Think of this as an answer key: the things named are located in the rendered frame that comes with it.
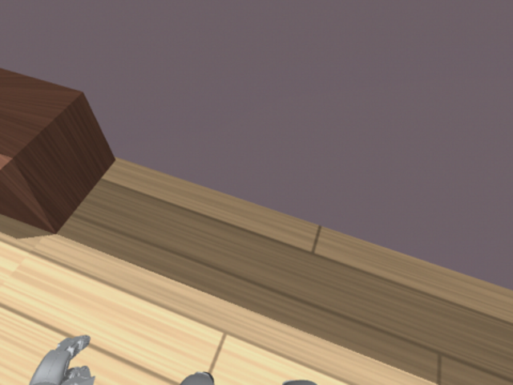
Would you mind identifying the left robot hand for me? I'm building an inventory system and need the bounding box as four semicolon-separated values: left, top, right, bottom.
29;335;95;385

